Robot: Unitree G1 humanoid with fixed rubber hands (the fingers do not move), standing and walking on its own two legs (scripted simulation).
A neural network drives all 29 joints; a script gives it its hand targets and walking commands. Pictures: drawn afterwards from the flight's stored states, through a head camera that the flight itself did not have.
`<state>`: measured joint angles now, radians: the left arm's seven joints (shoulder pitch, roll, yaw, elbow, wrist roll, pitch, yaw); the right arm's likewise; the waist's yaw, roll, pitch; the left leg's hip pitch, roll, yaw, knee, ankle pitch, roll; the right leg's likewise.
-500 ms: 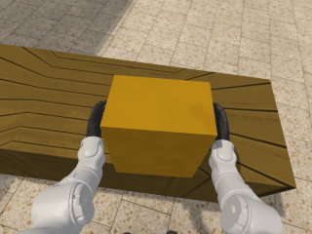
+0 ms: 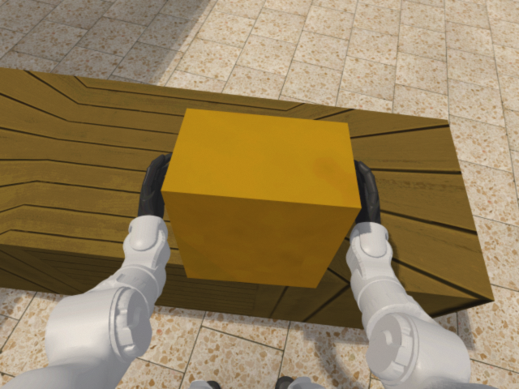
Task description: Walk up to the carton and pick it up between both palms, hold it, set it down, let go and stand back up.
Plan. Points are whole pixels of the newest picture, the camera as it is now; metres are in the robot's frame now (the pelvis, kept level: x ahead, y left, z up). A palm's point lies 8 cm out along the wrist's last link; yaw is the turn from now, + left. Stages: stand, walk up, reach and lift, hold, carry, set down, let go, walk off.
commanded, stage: set down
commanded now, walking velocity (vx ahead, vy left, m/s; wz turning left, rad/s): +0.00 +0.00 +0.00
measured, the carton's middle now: (258, 208) +0.42 -0.01 -0.05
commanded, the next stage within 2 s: none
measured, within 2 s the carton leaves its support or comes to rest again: rests again in 0.86 s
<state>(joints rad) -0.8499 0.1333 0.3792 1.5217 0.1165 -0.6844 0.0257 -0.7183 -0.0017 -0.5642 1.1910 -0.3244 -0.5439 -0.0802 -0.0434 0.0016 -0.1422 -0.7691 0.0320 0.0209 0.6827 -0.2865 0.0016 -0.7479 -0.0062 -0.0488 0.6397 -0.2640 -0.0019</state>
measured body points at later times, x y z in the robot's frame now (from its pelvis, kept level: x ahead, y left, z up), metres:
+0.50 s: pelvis +0.00 +0.00 -0.01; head +0.11 +0.01 +0.43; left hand +0.43 +0.17 -0.01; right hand +0.41 -0.19 -0.01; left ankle +0.01 +0.11 -0.71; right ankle +0.01 -0.12 -0.71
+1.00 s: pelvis -0.02 +0.00 -0.03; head +0.07 +0.02 +0.41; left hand +0.44 +0.22 +0.02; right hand +0.43 -0.23 +0.03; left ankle +0.01 +0.12 -0.71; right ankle +0.01 -0.12 -0.71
